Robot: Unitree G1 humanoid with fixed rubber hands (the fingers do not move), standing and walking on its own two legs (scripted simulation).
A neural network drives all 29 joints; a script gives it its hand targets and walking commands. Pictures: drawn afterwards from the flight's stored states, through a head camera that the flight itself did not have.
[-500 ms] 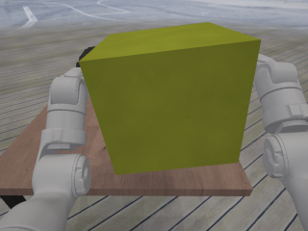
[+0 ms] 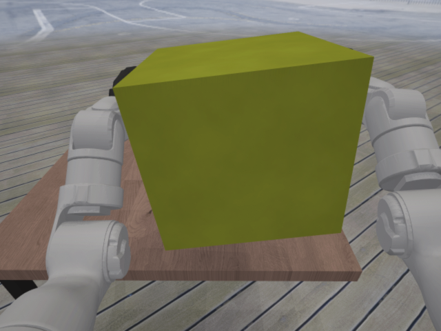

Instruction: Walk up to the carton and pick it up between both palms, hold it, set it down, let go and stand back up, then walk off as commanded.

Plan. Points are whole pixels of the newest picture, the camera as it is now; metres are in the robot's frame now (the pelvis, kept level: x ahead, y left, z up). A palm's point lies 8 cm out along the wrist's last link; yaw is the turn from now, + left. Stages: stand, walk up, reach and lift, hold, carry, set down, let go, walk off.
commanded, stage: hold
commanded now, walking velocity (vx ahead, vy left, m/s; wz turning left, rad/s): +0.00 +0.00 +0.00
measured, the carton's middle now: (238, 130) +0.40 +0.00 +0.25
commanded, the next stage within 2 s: set down in 0.62 s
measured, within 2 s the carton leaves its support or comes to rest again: neither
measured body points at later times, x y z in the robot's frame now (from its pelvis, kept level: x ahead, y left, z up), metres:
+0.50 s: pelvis +0.00 +0.00 +0.00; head -0.09 +0.01 +0.44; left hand +0.38 +0.20 +0.30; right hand +0.39 -0.19 +0.33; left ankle +0.04 +0.12 -0.74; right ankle +0.04 -0.13 -0.74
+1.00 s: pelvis +0.00 +0.00 +0.00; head -0.09 +0.01 +0.44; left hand +0.39 +0.20 +0.33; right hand +0.40 -0.19 +0.35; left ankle +0.04 +0.12 -0.74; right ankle +0.04 -0.13 -0.74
